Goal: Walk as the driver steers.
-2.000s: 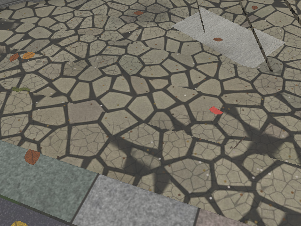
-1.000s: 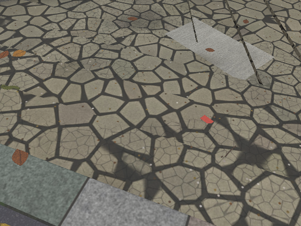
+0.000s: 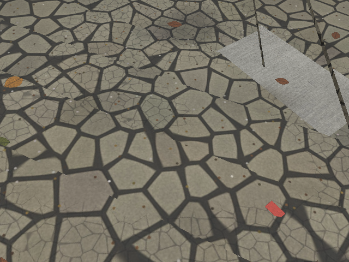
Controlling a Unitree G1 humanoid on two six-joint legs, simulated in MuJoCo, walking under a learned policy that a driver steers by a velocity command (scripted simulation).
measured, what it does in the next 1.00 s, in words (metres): walks ahead, turning left: right foot 0.03 m lower, then left foot 0.03 m higher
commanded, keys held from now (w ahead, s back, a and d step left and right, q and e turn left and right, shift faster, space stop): no key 0.38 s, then q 0.62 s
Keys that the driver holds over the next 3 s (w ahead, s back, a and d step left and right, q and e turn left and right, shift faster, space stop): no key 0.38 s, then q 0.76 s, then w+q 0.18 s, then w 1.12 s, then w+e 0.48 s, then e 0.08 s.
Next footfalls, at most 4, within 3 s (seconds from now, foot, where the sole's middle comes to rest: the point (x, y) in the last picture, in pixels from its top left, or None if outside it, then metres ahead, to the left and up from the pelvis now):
0.38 right None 0.25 -0.11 -0.79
0.74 left None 0.13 0.13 -0.76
1.28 right None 0.19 -0.09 -0.79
1.70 left None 0.26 0.31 -0.76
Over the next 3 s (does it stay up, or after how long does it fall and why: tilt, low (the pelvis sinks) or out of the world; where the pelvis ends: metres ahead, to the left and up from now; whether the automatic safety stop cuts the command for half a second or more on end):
stays up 0.80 0.47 -0.01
